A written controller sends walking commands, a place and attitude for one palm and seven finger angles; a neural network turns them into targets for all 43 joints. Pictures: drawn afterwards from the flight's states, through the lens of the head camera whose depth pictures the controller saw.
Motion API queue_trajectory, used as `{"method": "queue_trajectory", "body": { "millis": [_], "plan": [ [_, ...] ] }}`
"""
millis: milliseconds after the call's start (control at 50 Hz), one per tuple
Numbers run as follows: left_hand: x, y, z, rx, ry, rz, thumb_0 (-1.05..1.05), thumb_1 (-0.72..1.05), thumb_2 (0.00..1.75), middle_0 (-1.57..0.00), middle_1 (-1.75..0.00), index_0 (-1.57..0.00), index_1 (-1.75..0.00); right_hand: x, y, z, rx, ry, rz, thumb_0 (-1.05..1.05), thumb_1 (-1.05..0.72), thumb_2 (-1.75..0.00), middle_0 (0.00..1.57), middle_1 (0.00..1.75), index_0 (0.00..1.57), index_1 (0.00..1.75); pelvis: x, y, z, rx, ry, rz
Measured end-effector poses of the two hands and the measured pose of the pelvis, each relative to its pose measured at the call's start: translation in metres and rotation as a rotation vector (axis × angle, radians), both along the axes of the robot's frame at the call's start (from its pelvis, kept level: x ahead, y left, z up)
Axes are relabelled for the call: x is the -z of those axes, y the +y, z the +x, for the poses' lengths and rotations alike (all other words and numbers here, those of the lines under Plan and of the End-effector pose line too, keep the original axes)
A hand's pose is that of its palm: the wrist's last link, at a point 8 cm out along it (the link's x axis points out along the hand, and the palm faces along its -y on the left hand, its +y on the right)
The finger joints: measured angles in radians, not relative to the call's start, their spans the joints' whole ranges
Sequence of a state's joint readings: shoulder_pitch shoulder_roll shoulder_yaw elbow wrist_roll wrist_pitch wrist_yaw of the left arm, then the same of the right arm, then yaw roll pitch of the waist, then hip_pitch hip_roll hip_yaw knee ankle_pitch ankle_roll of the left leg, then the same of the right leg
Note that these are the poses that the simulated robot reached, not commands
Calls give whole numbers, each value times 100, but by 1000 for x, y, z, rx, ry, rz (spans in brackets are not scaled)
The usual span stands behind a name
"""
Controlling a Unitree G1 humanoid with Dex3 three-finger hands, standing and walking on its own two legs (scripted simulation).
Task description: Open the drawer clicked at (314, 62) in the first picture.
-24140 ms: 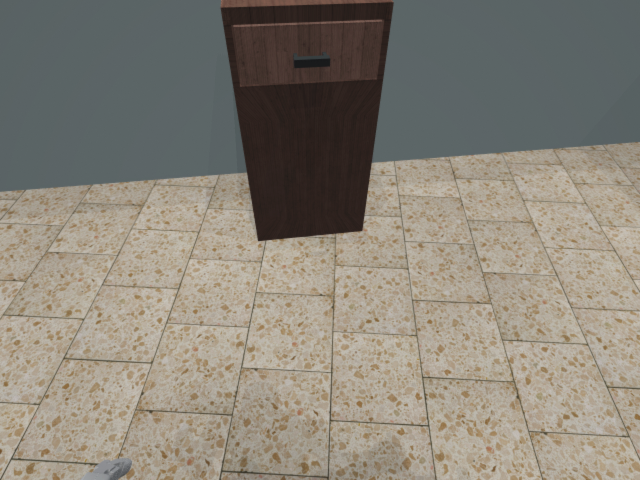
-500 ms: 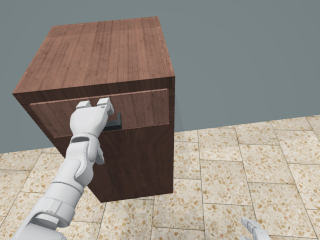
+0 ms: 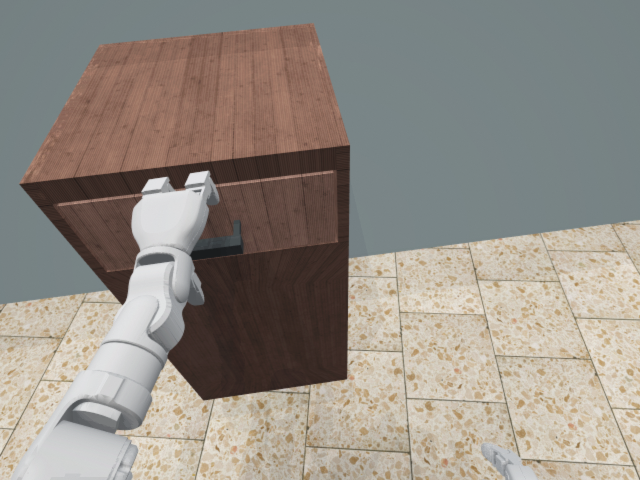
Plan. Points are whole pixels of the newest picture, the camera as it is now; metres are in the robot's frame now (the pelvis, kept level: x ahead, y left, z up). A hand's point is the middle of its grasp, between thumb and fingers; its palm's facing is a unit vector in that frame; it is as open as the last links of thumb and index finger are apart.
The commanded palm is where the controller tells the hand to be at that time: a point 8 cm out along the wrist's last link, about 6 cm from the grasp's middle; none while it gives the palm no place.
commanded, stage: re-aim the fingers above the handle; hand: left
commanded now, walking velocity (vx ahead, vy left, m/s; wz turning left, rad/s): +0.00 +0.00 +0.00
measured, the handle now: (210, 238) +0.46 +0.21 +0.01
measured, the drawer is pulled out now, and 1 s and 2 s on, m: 0.00 0.00 0.00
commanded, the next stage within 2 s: lower the fingers behind the handle in 0.22 s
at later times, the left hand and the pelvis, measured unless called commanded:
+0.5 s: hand (183, 243) +0.39 +0.21 +0.09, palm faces +0.11 -0.01 -0.99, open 13.9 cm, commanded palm +0.35 +0.20 +0.12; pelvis -0.01 +0.00 +0.00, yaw +0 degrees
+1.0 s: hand (212, 267) +0.39 +0.19 +0.03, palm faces +0.04 -0.04 -1.00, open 13.9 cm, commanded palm +0.36 +0.20 +0.09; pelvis -0.01 -0.01 -0.01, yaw +1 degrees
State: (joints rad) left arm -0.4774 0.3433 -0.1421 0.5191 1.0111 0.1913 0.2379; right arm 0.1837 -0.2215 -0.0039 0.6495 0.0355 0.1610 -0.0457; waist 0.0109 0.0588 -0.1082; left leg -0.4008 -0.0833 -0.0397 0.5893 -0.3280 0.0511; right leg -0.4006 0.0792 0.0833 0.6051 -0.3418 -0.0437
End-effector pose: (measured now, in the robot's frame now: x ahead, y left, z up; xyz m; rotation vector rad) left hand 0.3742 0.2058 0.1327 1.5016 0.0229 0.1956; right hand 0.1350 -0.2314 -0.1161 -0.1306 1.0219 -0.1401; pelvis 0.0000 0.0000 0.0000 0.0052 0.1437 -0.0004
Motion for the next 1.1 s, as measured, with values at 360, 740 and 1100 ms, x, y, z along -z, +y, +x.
{"method": "queue_trajectory", "body": {
  "millis": [360, 740, 1100],
  "plan": [
    [-4, -40, -20, 216, -14, -29, -1, -49, 30, -32, -120, -32, -120, -9, -7, 21, -21, -77, -48, 1, -91, -90, 20, 30, 20, 30, 2, 5, -5, -36, -16, -6],
    [33, 7, -30, 33, 166, 11, 0, -49, 30, -33, -122, -32, -120, 0, -17, -5, -31, 6, -78, 1, -90, -90, 20, 30, 21, 30, 4, -5, -9, -58, -6, -6],
    [51, -13, -1, -60, 98, 17, 0, -49, 30, -31, -120, -32, -120, 14, -19, -42, 60, 78, -11, 1, -90, -90, 20, 30, 20, 30, 7, -9, -7, -8, 56, 0]
  ]
}}
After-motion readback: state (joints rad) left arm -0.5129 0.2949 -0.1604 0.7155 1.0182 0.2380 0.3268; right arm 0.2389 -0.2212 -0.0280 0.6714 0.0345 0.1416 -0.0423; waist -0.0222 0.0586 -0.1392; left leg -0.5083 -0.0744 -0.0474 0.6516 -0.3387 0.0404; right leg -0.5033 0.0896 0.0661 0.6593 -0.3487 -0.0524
